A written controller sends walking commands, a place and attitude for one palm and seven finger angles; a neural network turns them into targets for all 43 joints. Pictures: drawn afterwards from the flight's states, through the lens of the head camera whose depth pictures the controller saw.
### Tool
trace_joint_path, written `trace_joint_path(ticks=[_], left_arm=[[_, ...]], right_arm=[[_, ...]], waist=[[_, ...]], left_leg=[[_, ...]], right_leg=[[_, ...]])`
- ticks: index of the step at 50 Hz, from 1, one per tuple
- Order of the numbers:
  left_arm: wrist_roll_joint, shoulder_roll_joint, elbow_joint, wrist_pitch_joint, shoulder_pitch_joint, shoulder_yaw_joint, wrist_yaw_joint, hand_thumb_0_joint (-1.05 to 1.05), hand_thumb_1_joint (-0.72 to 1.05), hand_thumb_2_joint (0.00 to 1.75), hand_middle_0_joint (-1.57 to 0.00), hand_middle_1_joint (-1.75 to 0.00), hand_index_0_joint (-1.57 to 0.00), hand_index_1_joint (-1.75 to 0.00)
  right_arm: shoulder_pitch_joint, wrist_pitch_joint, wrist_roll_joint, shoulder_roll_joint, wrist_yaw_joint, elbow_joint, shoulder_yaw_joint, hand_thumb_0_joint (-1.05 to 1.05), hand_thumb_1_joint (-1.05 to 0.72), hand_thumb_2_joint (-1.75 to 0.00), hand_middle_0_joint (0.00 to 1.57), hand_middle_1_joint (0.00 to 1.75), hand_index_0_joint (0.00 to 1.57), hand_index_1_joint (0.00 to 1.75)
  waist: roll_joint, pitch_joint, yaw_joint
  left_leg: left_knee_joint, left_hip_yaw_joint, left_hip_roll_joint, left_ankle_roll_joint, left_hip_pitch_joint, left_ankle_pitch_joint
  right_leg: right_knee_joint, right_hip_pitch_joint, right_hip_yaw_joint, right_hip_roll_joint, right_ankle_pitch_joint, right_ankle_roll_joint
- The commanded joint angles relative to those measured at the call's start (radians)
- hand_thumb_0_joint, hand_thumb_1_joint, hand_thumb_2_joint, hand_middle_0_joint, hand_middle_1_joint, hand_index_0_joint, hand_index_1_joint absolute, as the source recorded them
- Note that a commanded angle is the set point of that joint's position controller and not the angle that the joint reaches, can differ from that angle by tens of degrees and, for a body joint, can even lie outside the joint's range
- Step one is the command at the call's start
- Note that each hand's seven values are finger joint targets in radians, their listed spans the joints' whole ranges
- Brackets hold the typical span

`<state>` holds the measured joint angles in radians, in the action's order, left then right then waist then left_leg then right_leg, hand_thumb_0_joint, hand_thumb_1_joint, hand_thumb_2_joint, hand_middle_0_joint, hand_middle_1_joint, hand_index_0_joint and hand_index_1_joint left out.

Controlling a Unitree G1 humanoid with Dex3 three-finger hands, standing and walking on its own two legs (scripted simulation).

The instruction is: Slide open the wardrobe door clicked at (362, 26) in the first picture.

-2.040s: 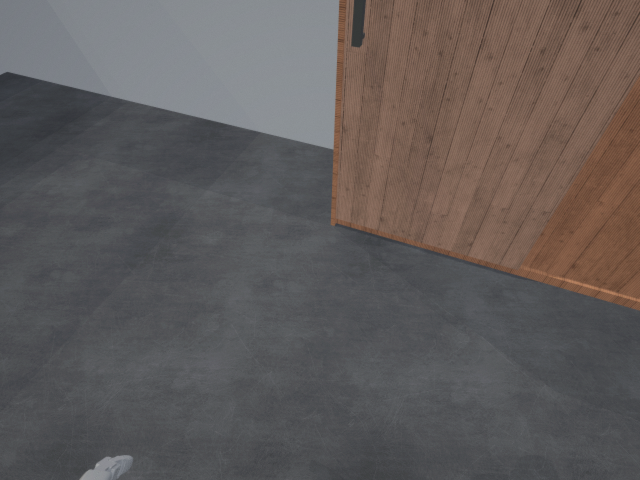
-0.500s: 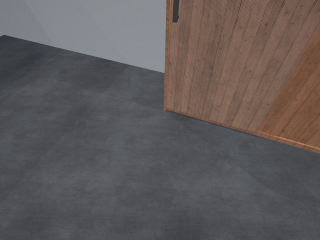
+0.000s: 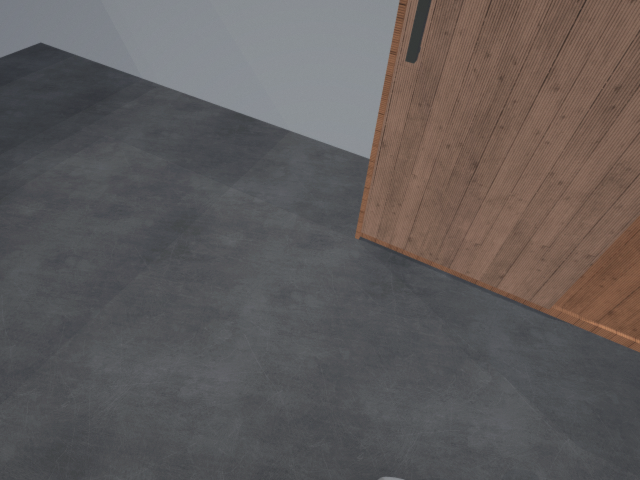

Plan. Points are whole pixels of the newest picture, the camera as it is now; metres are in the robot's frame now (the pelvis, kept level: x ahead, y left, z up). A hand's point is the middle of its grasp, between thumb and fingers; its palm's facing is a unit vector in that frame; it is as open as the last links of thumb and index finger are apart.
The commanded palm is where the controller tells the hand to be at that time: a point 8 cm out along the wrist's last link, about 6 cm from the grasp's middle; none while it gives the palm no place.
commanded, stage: walk to a spot facing it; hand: left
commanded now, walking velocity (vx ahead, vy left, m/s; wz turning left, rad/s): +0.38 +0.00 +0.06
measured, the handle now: out of the picture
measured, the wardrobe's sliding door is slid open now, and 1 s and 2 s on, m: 0.00 0.00 0.00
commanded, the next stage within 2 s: turn to face it in 0.56 s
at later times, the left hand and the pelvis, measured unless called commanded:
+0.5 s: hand (239, 390) +0.29 +0.14 -0.17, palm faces +0.15 -0.96 -0.22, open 7.2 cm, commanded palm none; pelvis +0.24 -0.05 -0.01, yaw +6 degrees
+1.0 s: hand (221, 365) +0.33 +0.18 -0.19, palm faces +0.20 -0.97 -0.17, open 7.4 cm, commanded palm none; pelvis +0.38 +0.01 -0.01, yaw +5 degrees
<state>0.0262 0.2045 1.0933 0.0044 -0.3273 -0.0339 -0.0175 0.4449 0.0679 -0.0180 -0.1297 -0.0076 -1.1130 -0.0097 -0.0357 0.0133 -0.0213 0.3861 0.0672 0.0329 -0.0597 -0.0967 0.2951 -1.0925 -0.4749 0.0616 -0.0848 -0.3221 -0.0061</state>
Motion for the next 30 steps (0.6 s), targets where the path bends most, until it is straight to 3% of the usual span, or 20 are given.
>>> trace_joint_path(ticks=[1,4,6,9,10,12,13,14,15,16,17,18,19,20,23,28,30], left_arm=[[0.003,0.035,-0.095,-0.036,0.083,-0.018,-0.001,0.0,0.9,0.9,-0.2,-0.3,-0.2,-0.3],[-0.002,0.023,-0.129,-0.037,0.172,-0.02,-0.006,0.0,0.9,0.9,-0.2,-0.3,-0.2,-0.3],[-0.008,0.007,-0.153,-0.04,0.238,-0.017,-0.009,0.0,0.9,0.9,-0.2,-0.3,-0.2,-0.3],[-0.012,-0.001,-0.168,-0.048,0.283,-0.02,-0.009,0.0,0.9,0.9,-0.2,-0.3,-0.2,-0.3],[-0.011,0.006,-0.162,-0.051,0.258,-0.025,-0.007,0.0,0.9,0.9,-0.2,-0.3,-0.2,-0.3],[-0.007,0.033,-0.12,-0.06,0.108,-0.037,-0.002,0.0,0.9,0.9,-0.2,-0.3,-0.2,-0.3],[0.0,0.064,-0.082,-0.068,-0.032,-0.049,0.004,0.0,0.9,0.9,-0.2,-0.3,-0.2,-0.3],[0.014,0.139,-0.04,-0.084,-0.185,-0.07,0.015,0.0,0.9,0.9,-0.2,-0.3,-0.2,-0.3],[0.012,0.247,-0.018,-0.085,-0.284,-0.097,0.028,0.0,0.9,0.9,-0.2,-0.3,-0.2,-0.3],[-0.009,0.244,-0.017,-0.08,-0.25,-0.096,0.03,0.0,0.9,0.9,-0.2,-0.3,-0.2,-0.3],[-0.007,0.205,-0.037,-0.078,-0.135,-0.085,0.029,0.0,0.9,0.9,-0.2,-0.3,-0.2,-0.3],[-0.007,0.141,-0.06,-0.077,-0.05,-0.069,0.035,0.0,0.9,0.9,-0.2,-0.3,-0.2,-0.3],[-0.001,0.095,-0.069,-0.084,0.009,-0.05,0.037,0.0,0.9,0.9,-0.2,-0.3,-0.2,-0.3],[0.002,0.054,-0.072,-0.089,0.04,-0.034,0.037,0.0,0.9,0.9,-0.2,-0.3,-0.2,-0.3],[0.007,0.03,-0.064,-0.094,0.036,-0.022,0.039,0.0,0.9,0.9,-0.2,-0.3,-0.2,-0.3],[0.001,0.07,-0.079,-0.099,0.024,-0.031,0.037,0.0,0.9,0.9,-0.2,-0.3,-0.2,-0.3],[0.0,0.088,-0.079,-0.096,-0.007,-0.034,0.036,0.0,0.9,0.9,-0.2,-0.3,-0.2,-0.3]], right_arm=[[0.102,0.031,0.011,-0.142,-0.028,-0.01,-0.03,0.0,-0.9,-0.9,0.2,0.3,0.2,0.3],[0.129,0.033,0.01,-0.121,-0.033,-0.031,-0.032,0.0,-0.9,-0.9,0.2,0.3,0.2,0.3],[0.129,0.031,0.006,-0.113,-0.034,-0.037,-0.033,0.0,-0.9,-0.9,0.2,0.3,0.2,0.3],[0.133,0.029,0.0,-0.124,-0.035,-0.052,-0.038,0.0,-0.9,-0.9,0.2,0.3,0.2,0.3],[0.119,0.028,0.0,-0.136,-0.036,-0.055,-0.043,0.0,-0.9,-0.9,0.2,0.3,0.2,0.3],[0.087,0.026,0.002,-0.165,-0.035,-0.049,-0.051,0.0,-0.9,-0.9,0.2,0.3,0.2,0.3],[0.076,0.024,0.004,-0.167,-0.032,-0.042,-0.054,0.0,-0.9,-0.9,0.2,0.3,0.2,0.3],[0.09,0.024,0.011,-0.139,-0.021,-0.03,-0.052,0.0,-0.9,-0.9,0.2,0.3,0.2,0.3],[0.155,0.029,0.02,-0.076,-0.014,0.001,-0.042,0.0,-0.9,-0.9,0.2,0.3,0.2,0.3],[0.067,0.023,0.019,-0.094,-0.015,0.017,-0.046,0.0,-0.9,-0.9,0.2,0.3,0.2,0.3],[0.026,0.02,0.019,-0.084,-0.008,0.02,-0.055,0.0,-0.9,-0.9,0.2,0.3,0.2,0.3],[-0.041,0.012,0.01,-0.072,-0.002,0.038,-0.055,0.0,-0.9,-0.9,0.2,0.3,0.2,0.3],[-0.057,-0.002,0.002,-0.051,0.001,0.044,-0.048,0.0,-0.9,-0.9,0.2,0.3,0.2,0.3],[-0.045,-0.019,-0.004,-0.034,0.004,0.036,-0.047,0.0,-0.9,-0.9,0.2,0.3,0.2,0.3],[-0.024,-0.053,-0.007,-0.022,0.014,0.042,-0.05,0.0,-0.9,-0.9,0.2,0.3,0.2,0.3],[-0.182,-0.062,-0.006,-0.054,0.04,0.131,-0.054,0.0,-0.9,-0.9,0.2,0.3,0.2,0.3],[-0.269,-0.058,-0.006,-0.06,0.049,0.169,-0.046,0.0,-0.9,-0.9,0.2,0.3,0.2,0.3]], waist=[[0.116,0.083,0.001],[0.116,0.126,-0.01],[0.136,0.157,-0.023],[0.153,0.169,-0.032],[0.152,0.158,-0.013],[0.141,0.073,0.054],[0.093,-0.004,0.118],[-0.035,-0.111,0.172],[-0.269,-0.269,0.161],[-0.164,-0.215,0.164],[-0.103,-0.097,0.122],[-0.015,0.013,0.097],[-0.006,0.071,0.053],[-0.019,0.092,0.023],[-0.053,0.085,-0.02],[-0.066,0.083,-0.008],[-0.057,0.088,0.021]], left_leg=[[-0.202,-0.212,-0.264,-0.116,0.123,-0.379],[-0.21,-0.171,-0.256,-0.109,0.145,-0.443],[-0.213,-0.135,-0.24,-0.103,0.108,-0.451],[-0.197,-0.121,-0.259,-0.101,0.068,-0.525],[-0.156,-0.117,-0.273,-0.101,0.065,-0.608],[0.025,-0.091,-0.262,-0.081,0.077,-0.79],[0.202,-0.082,-0.227,-0.052,0.023,-0.775],[0.498,-0.046,-0.157,-0.014,-0.174,-0.519],[0.862,-0.018,0.016,0.026,-0.419,0.187],[1.014,-0.119,-0.033,0.0,-0.466,0.238],[1.055,-0.111,-0.088,-0.005,-0.479,0.147],[1.04,-0.106,-0.125,-0.003,-0.496,0.078],[0.999,-0.115,-0.16,0.006,-0.472,0.039],[0.959,-0.108,-0.169,0.015,-0.425,0.015],[0.843,-0.073,-0.17,0.044,-0.405,-0.027],[0.62,-0.016,-0.189,0.084,-0.498,-0.135],[0.492,0.022,-0.176,0.088,-0.496,-0.138]], right_leg=[[-0.01,-0.24,-0.007,-0.039,0.09,-0.024],[0.107,-0.285,0.018,-0.038,0.128,-0.026],[0.262,-0.223,0.045,-0.029,0.157,-0.02],[0.407,-0.086,0.061,0.004,0.169,0.013],[0.423,-0.023,0.061,0.018,0.157,0.027],[0.464,0.156,0.076,0.058,0.148,0.052],[0.528,0.342,0.069,0.072,0.182,0.063],[0.567,0.615,-0.097,-0.075,0.145,0.112],[0.704,0.801,-0.584,-0.385,0.169,0.218],[0.798,0.707,-0.638,-0.406,0.08,0.243],[0.847,0.544,-0.557,-0.383,-0.106,0.229],[0.88,0.382,-0.473,-0.358,-0.13,0.197],[0.883,0.239,-0.359,-0.328,-0.076,0.172],[0.895,0.152,-0.245,-0.298,-0.023,0.145],[0.917,0.095,-0.067,-0.242,0.09,0.116],[0.91,0.22,0.078,-0.227,0.251,0.112],[0.87,0.281,0.122,-0.225,0.374,0.105]])
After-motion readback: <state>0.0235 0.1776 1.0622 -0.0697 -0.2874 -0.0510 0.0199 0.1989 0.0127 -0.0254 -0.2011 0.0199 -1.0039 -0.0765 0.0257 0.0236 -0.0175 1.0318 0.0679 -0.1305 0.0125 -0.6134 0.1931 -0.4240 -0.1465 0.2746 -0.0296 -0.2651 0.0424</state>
